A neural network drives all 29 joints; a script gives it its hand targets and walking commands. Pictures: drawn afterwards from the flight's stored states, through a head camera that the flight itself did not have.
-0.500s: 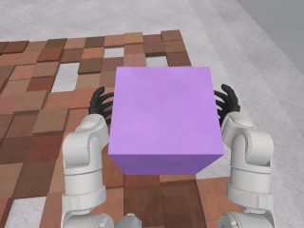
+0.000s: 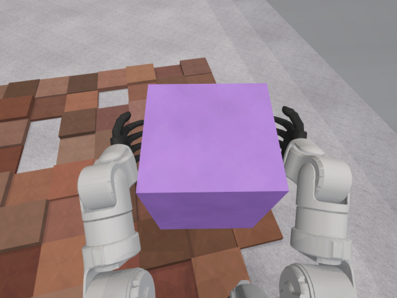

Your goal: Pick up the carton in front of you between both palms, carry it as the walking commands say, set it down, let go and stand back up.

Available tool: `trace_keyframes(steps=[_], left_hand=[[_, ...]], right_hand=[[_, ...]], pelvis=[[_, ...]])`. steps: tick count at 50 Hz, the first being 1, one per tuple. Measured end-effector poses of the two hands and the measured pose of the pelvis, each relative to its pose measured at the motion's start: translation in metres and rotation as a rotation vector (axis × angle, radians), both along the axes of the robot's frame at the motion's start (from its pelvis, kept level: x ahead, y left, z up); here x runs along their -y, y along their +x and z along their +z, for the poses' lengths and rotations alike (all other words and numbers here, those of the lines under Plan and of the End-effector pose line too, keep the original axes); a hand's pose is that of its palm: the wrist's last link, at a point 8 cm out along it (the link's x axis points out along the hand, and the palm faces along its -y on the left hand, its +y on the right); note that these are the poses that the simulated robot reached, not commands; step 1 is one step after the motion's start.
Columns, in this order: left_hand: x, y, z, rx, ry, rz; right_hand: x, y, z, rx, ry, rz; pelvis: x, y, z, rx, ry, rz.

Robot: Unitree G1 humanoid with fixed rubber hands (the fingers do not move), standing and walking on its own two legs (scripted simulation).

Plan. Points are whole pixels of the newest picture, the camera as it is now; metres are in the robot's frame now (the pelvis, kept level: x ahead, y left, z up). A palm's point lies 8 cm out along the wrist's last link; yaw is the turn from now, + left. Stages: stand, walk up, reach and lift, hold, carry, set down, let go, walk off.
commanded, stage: carry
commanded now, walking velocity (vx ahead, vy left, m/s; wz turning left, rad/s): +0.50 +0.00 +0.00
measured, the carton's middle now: (206, 165) +0.37 -0.02 +0.07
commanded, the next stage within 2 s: none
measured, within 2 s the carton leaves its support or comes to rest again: neither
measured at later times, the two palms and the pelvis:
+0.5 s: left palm (122, 43) +0.69 +0.17 +0.16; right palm (241, 30) +0.71 -0.13 +0.17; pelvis +0.34 -0.01 +0.01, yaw +1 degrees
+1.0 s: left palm (146, 0) +0.99 +0.13 +0.14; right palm out of the picture +1.01 -0.16 +0.15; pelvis +0.65 -0.03 +0.01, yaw +2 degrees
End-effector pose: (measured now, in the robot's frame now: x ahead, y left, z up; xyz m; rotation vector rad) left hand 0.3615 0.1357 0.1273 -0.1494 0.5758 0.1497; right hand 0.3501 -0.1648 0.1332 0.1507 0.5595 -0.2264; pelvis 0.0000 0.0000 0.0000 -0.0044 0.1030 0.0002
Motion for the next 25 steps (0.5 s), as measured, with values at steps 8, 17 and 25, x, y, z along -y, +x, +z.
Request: trace_keyframes(steps=[8, 17, 25], left_hand=[[0.019, 0.110, 0.014, 0.007, 0.057, 0.032], [-0.030, 0.193, 0.034, 0.048, 0.027, 0.185], [-0.036, 0.327, 0.030, 0.003, 0.030, 0.060]], right_hand=[[0.019, 0.123, 0.001, 0.008, 0.015, 0.065], [-0.032, 0.251, 0.029, 0.050, 0.045, 0.157], [-0.034, 0.355, 0.037, 0.013, -0.071, 0.098]], pelvis=[[0.025, 0.107, 0.004, -0.015, -0.039, 0.019], [0.032, 0.220, 0.024, -0.020, -0.006, 0.013], [0.008, 0.338, 0.010, 0.029, 0.008, 0.009]])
